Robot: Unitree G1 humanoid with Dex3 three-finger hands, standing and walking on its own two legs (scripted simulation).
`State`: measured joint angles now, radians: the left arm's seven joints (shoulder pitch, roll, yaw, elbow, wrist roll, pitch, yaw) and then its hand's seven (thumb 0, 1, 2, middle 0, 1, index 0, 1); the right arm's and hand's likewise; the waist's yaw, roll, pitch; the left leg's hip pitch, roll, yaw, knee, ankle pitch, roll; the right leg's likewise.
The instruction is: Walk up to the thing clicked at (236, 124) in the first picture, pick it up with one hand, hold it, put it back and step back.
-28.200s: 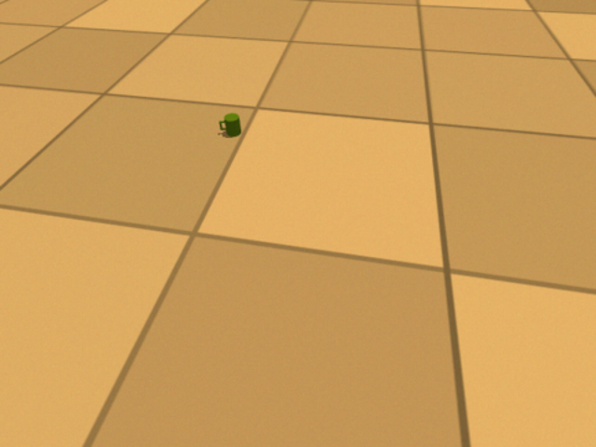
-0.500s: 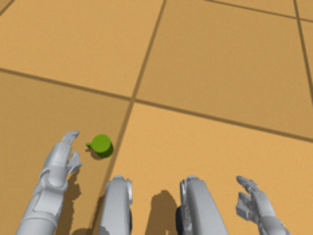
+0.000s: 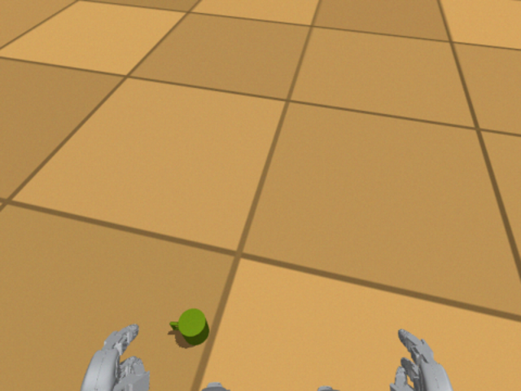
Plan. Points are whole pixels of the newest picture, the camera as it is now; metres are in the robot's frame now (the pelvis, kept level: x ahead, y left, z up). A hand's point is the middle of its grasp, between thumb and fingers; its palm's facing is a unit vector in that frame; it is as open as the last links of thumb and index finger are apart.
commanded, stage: home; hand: left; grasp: from above
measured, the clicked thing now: (189, 326) +0.43 +0.24 -0.64
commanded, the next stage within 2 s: none
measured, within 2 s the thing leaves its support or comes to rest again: neither
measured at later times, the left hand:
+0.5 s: hand out of the picture +0.16 +0.18 -0.03, palm faces +0.08 -0.98 -0.19, open 7.4 cm
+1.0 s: hand out of the picture +0.16 +0.18 -0.03, palm faces +0.07 -0.98 -0.20, open 7.4 cm
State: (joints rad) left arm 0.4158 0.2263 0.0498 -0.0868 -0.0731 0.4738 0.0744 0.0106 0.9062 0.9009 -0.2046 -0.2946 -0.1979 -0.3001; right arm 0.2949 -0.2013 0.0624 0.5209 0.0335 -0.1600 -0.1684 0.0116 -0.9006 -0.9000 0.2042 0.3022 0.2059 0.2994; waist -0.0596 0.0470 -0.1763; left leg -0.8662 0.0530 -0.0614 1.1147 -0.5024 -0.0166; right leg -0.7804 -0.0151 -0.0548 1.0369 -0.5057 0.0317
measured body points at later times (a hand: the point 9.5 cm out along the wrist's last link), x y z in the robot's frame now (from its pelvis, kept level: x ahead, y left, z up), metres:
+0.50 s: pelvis +0.01 -0.01 +0.02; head +0.02 +0.00 +0.47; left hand +0.15 +0.23 -0.02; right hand +0.18 -0.24 -0.04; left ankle +0.02 +0.12 -0.66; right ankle +0.00 -0.15 -0.66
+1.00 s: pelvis +0.00 +0.00 +0.02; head +0.02 +0.01 +0.47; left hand +0.15 +0.23 -0.02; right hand +0.16 -0.24 -0.04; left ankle +0.02 +0.12 -0.66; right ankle +0.00 -0.15 -0.66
